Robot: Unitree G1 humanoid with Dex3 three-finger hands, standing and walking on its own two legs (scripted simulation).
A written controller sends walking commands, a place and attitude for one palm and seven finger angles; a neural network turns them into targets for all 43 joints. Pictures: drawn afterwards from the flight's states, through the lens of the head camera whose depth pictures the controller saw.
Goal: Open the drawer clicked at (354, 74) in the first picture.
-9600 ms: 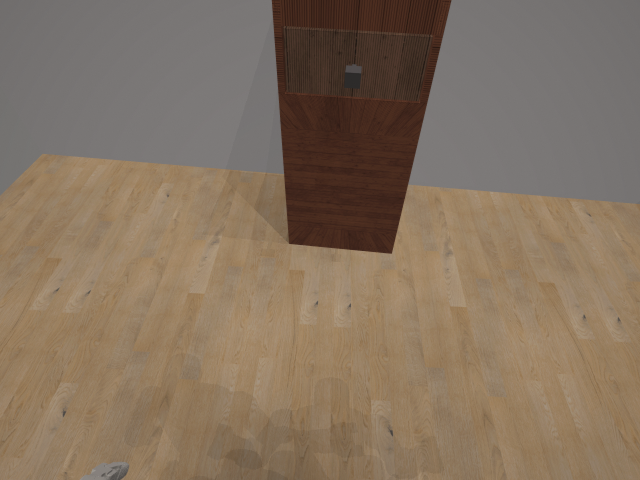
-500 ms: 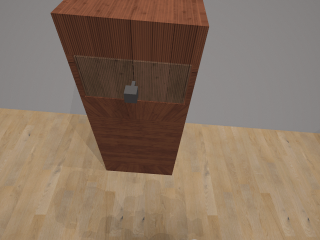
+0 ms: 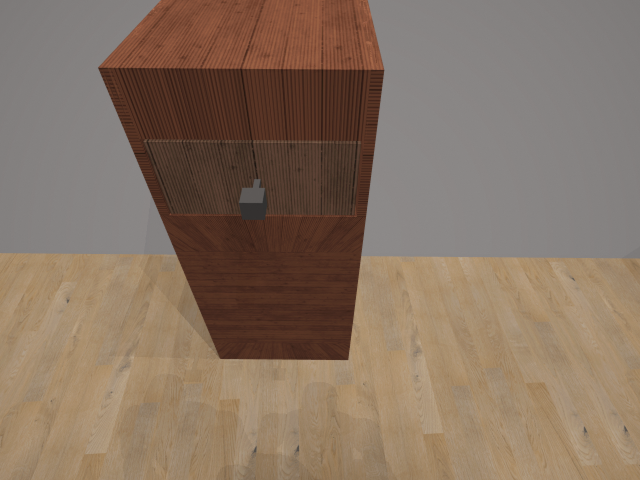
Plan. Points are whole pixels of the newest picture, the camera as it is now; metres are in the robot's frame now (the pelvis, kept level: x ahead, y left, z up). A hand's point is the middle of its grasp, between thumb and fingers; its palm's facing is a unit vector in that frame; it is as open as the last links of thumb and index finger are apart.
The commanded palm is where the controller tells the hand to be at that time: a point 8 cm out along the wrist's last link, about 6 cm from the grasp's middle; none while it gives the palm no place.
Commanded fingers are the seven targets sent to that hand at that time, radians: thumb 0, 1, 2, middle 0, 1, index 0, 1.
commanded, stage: come to a stop and stand still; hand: left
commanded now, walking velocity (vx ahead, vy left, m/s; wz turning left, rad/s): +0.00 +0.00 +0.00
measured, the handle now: (255, 196) +0.59 +0.16 +0.00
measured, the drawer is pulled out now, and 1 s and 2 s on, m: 0.00 0.00 0.00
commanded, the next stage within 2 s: look again from close up in 0.30 s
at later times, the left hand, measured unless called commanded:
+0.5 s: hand out of the picture +0.00 +0.16 -0.18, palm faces +0.01 -0.98 -0.19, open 7.4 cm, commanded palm none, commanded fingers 0.00 0.90 0.90 -0.20 -0.30 -0.20 -0.30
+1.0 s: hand out of the picture +0.03 +0.22 -0.17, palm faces +0.01 -0.97 -0.26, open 7.4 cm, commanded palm none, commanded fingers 0.00 0.90 0.90 -0.20 -0.30 -0.20 -0.30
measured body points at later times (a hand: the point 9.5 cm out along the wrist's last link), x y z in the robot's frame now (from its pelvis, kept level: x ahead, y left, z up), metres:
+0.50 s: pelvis +0.00 -0.01 -0.01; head +0.02 -0.01 +0.44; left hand +0.00 +0.21 -0.16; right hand -0.02 -0.22 -0.17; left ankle +0.03 +0.11 -0.74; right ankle -0.02 -0.11 -0.74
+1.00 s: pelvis -0.01 +0.01 +0.00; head -0.03 +0.02 +0.44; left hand +0.03 +0.27 -0.15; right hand +0.07 -0.25 -0.14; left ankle +0.03 +0.11 -0.74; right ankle -0.02 -0.11 -0.74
